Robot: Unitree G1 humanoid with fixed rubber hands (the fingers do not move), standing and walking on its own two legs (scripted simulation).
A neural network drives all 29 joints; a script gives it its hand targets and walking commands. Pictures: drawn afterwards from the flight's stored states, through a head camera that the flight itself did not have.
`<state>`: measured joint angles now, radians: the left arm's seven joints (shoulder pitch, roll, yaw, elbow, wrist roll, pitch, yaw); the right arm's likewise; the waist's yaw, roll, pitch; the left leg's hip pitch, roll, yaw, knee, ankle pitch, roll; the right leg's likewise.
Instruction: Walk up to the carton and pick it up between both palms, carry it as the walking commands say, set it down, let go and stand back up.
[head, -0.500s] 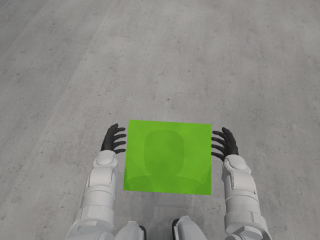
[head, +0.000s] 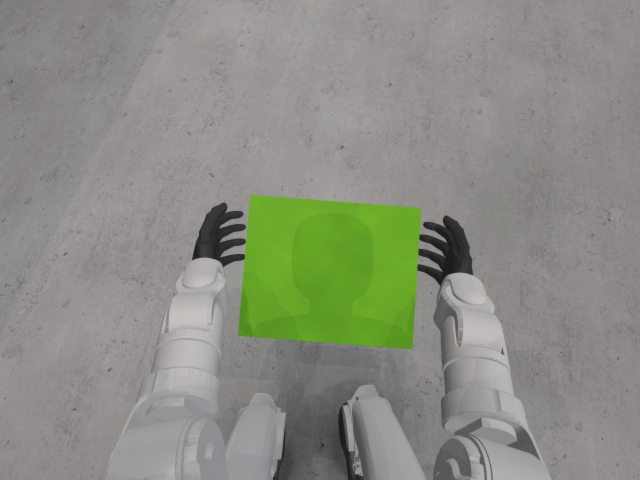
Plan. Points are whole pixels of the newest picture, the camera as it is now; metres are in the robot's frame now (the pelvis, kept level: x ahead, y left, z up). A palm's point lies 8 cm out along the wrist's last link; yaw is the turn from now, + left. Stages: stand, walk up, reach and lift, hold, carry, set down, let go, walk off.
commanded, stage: set down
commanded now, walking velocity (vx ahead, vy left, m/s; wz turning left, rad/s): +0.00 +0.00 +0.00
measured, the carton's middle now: (328, 269) +0.41 -0.03 -0.16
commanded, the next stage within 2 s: none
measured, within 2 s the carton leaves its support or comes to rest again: neither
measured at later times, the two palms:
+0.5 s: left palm (223, 268) +0.42 +0.13 -0.15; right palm (428, 282) +0.38 -0.18 -0.15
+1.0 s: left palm (235, 272) +0.44 +0.13 -0.24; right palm (412, 285) +0.40 -0.18 -0.24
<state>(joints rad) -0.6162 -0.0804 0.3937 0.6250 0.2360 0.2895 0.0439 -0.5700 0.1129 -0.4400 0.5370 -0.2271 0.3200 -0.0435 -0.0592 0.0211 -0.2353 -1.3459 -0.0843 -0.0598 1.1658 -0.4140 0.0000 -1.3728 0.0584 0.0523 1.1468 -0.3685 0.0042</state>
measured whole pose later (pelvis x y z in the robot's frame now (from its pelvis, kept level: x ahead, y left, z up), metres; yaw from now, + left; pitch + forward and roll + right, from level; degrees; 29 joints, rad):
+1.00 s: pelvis -0.04 +0.01 -0.15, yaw +0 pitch +45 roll +0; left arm -0.96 0.05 0.30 0.82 0.10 0.24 0.17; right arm -0.88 -0.01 -0.43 0.69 -0.11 0.26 -0.12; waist -0.05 0.02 -0.20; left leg -1.99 -0.14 -0.04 1.74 -0.53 -0.02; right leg -2.01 0.10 0.07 1.71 -0.48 0.05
